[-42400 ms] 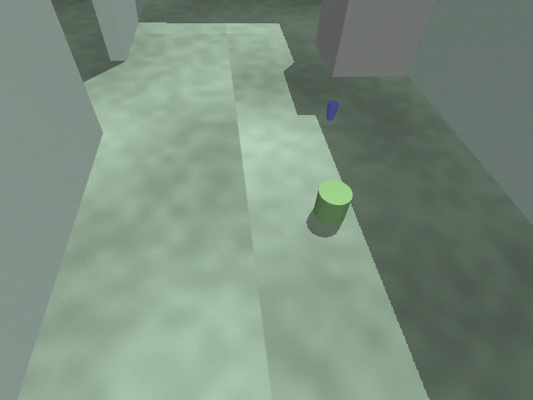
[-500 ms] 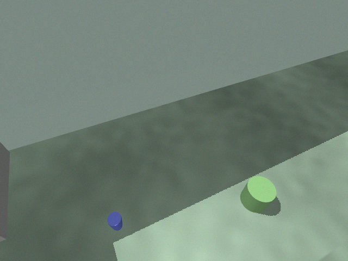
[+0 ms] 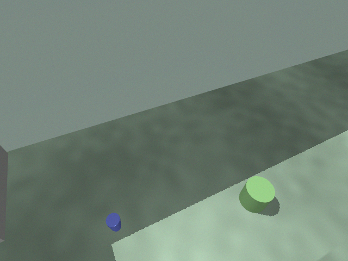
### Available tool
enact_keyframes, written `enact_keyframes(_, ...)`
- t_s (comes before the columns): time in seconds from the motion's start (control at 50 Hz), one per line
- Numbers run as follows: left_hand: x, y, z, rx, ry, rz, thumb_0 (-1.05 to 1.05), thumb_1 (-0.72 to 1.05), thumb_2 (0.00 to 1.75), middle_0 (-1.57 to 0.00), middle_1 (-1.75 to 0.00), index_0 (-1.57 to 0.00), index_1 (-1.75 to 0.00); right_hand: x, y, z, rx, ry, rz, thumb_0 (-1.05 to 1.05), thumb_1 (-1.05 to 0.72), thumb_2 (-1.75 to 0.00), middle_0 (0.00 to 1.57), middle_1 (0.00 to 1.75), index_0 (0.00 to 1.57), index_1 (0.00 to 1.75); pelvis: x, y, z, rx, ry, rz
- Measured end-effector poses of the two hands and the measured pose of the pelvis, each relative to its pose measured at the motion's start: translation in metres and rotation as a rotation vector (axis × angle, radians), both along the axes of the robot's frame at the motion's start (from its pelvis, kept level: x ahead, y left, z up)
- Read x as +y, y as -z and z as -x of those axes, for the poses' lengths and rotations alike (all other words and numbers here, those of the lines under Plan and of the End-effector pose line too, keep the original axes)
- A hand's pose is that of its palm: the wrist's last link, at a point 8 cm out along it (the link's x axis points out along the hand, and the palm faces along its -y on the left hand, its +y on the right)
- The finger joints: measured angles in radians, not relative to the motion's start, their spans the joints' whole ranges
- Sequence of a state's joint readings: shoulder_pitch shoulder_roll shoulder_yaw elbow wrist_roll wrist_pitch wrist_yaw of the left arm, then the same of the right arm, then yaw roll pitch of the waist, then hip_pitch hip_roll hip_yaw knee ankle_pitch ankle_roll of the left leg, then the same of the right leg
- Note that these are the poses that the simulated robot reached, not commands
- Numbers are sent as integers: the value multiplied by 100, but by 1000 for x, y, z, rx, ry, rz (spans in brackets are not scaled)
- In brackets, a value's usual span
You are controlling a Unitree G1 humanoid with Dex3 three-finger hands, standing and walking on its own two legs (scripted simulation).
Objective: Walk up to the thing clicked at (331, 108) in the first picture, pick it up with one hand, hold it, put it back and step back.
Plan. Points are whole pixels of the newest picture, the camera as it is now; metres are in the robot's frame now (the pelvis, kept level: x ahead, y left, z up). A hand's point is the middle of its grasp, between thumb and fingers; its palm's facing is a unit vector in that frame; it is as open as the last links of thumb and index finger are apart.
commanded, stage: stand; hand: left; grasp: from above
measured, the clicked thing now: (114, 223) +0.44 +0.28 -0.72
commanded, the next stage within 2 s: step back in 0.28 s
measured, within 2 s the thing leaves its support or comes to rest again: neither
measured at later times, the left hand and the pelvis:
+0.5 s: hand out of the picture +0.08 +0.28 -0.16, palm faces +0.00 -0.92 -0.39, open 7.3 cm; pelvis -0.04 +0.02 -0.01, yaw +0 degrees
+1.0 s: hand out of the picture -0.02 +0.32 -0.18, palm faces -0.09 -0.92 -0.38, open 7.3 cm; pelvis -0.13 +0.06 -0.02, yaw -4 degrees
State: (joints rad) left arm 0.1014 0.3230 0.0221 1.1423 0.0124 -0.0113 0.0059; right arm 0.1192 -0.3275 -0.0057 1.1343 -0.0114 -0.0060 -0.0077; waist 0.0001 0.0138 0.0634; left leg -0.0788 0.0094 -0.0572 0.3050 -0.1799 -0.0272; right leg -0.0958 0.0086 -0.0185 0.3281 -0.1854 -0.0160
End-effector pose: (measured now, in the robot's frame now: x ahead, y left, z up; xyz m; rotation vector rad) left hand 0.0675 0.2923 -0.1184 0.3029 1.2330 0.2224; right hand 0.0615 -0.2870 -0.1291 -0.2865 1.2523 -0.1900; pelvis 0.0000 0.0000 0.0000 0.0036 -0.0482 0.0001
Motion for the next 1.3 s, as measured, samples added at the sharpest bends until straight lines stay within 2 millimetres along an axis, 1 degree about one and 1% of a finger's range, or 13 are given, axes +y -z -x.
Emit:
enact_keyframes(0.3,-2,-2,-1,-9,0,-3,0,91,89,-20,-30,-21,-30,-7,1,3,-2,0,1,1,-90,-90,20,30,20,30,-4,1,1,1,2,-2)
enact_keyframes(0.42,13,0,0,-34,-8,-29,0,90,89,-20,-30,-21,-30,-14,2,6,-7,1,30,1,-90,-90,20,30,20,30,2,8,23,5,-3,0)
enact_keyframes(0.52,35,5,-3,-58,33,-50,0,90,89,-20,-30,-21,-30,-11,-2,24,5,5,74,1,-90,-90,20,30,20,30,20,14,41,19,-5,-5)
enact_keyframes(0.62,61,22,-12,-121,55,-34,0,90,89,-20,-30,-21,-30,5,-1,58,52,-10,134,1,-90,-90,20,30,20,30,44,28,60,23,-24,0)
enact_keyframes(0.66,66,24,-9,-123,54,-28,0,91,89,-20,-30,-21,-30,15,-4,73,75,-11,131,1,-90,-90,20,30,20,30,51,26,68,17,-16,3)
enact_keyframes(0.74,72,22,7,-93,54,-14,0,91,89,-20,-30,-21,-30,33,-15,93,83,0,123,1,-90,-90,20,30,20,30,58,15,79,28,-8,25)
enact_keyframes(0.88,76,22,52,-28,82,-14,0,91,89,-20,-30,-21,-30,47,-14,100,-20,24,109,1,-90,-90,21,30,20,30,66,15,103,21,38,29)
enact_keyframes(0.96,75,22,75,-16,98,-27,0,91,89,-20,-30,-21,-30,46,-7,108,-76,22,90,1,-90,-90,21,30,20,30,64,20,123,11,63,14)
enact_keyframes(1.06,66,17,107,-30,112,-55,0,91,89,-20,-30,-21,-30,32,10,126,-117,31,59,1,-90,-90,21,30,20,30,54,30,151,1,88,10)
enact_keyframes(1.12,60,8,132,-33,112,-56,0,91,89,-20,-30,-21,-30,27,11,141,-111,46,47,1,-90,-90,20,30,20,30,50,26,166,-4,78,3)
enact_keyframes(1.18,58,-2,150,-43,91,-62,0,91,89,-20,-30,-21,-30,25,7,160,-92,40,42,1,-90,-90,20,30,20,30,50,19,179,0,73,-18)
enact_keyframes(1.24,60,-8,158,-73,83,-71,0,90,89,-20,-30,-21,-30,23,6,183,-62,22,55,1,-90,-90,20,30,20,30,51,17,194,11,54,-19)
enact_keyframes(1.3,64,-9,162,-127,84,-74,0,90,89,-20,-30,-21,-30,23,6,205,-21,0,75,1,-90,-90,20,30,20,30,54,18,211,16,29,-14)
